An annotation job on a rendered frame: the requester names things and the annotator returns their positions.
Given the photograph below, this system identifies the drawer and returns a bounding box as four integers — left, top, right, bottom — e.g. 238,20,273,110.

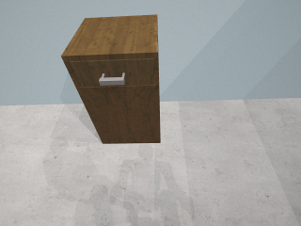
69,58,155,88

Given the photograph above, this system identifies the cabinet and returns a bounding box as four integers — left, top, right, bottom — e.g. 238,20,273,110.
61,14,161,144

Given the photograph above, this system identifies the handle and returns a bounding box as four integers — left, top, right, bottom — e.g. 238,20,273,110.
99,73,125,86

